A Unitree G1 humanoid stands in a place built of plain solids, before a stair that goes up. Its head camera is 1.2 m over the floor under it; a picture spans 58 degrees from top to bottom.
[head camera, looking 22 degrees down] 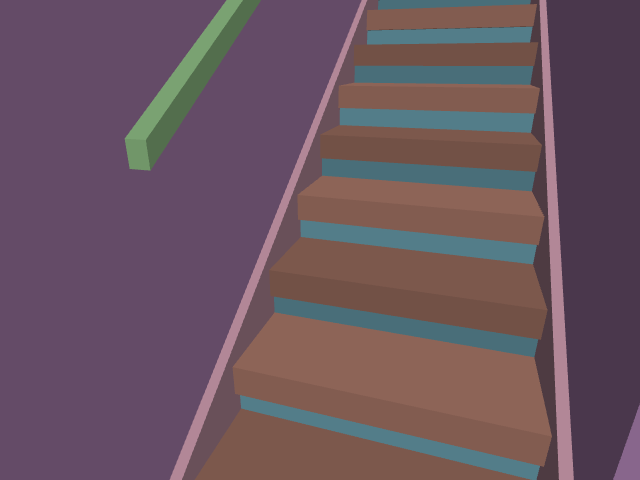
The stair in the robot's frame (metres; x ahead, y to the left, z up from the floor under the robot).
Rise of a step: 0.19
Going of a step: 0.29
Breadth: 0.86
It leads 18 degrees to the right of straight ahead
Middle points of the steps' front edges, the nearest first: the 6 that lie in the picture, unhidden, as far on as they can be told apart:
0.92 -0.15 0.37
1.20 -0.24 0.55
1.47 -0.32 0.74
1.75 -0.41 0.93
2.02 -0.50 1.11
2.30 -0.58 1.30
